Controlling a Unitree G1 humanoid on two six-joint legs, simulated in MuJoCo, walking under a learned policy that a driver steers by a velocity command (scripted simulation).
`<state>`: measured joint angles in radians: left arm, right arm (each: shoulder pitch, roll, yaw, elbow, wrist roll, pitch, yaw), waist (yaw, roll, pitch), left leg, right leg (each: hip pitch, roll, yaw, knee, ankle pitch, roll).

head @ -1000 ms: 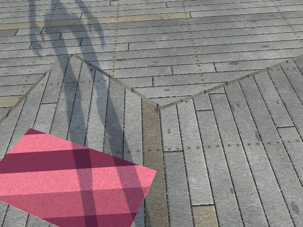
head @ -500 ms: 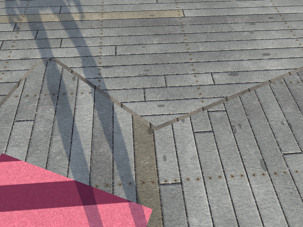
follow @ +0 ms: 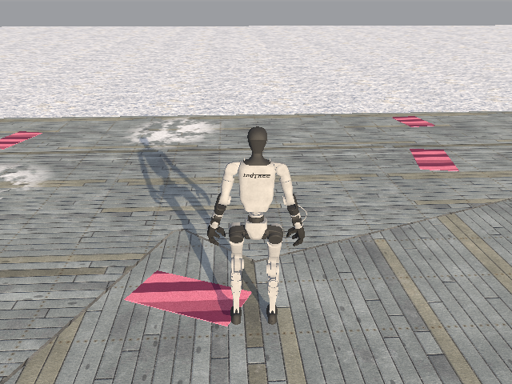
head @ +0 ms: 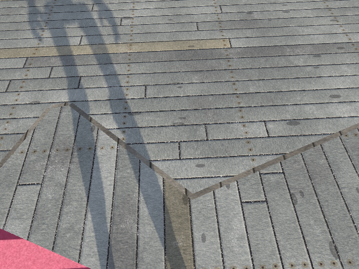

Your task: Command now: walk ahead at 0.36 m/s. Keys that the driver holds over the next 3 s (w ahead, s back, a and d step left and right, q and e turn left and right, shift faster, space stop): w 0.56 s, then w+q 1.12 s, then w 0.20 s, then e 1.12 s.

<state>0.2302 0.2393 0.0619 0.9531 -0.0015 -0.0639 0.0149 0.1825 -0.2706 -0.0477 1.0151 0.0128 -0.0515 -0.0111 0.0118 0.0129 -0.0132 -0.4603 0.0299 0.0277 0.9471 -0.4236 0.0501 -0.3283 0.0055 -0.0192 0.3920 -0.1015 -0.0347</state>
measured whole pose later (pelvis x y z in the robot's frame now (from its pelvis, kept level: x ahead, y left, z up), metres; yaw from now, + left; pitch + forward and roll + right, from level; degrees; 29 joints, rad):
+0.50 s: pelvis +0.17 +0.05 +0.01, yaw +0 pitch +3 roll -2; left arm 0.06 0.26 0.07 0.89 -0.02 -0.08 -0.01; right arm 0.46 -0.19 -0.02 1.08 0.00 -0.09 -0.01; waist -0.09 -0.03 -0.03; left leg -0.01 -0.01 0.04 0.20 -0.24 0.04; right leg -0.69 -0.09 0.01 0.70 0.06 -0.02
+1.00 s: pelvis +0.45 +0.01 +0.00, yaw +11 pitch +0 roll -3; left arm 0.28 0.25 0.08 1.00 0.02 -0.10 0.00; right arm 0.16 -0.27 -0.10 0.88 0.03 -0.04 -0.01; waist 0.04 0.04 0.02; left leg -0.71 0.14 -0.05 0.97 -0.11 0.04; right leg -0.06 0.03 -0.21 0.26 -0.21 -0.03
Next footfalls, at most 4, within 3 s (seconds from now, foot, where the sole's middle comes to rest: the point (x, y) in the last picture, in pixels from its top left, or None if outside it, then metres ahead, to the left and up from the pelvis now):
0.18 left None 0.12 0.14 -0.78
0.70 right None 0.47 -0.10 -0.78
1.22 left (141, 218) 0.71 0.21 -0.78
1.72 right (157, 151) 1.06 0.16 -0.78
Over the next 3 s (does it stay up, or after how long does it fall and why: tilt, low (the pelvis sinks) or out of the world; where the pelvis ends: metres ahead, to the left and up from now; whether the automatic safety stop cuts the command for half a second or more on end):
stays up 1.09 0.32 0.00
